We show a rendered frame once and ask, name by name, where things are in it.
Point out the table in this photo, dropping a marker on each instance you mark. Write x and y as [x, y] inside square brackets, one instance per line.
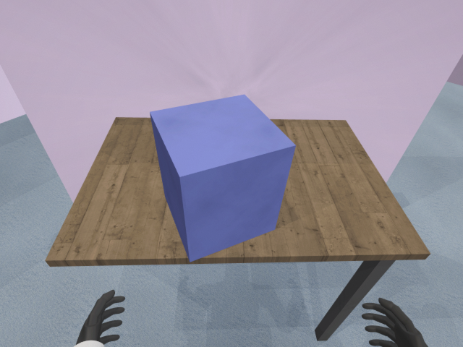
[336, 207]

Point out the left robot hand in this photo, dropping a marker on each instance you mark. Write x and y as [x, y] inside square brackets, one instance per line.
[93, 326]

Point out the right robot hand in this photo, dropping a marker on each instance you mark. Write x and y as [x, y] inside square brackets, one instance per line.
[401, 329]

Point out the carton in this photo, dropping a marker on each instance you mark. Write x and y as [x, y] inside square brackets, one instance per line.
[224, 166]

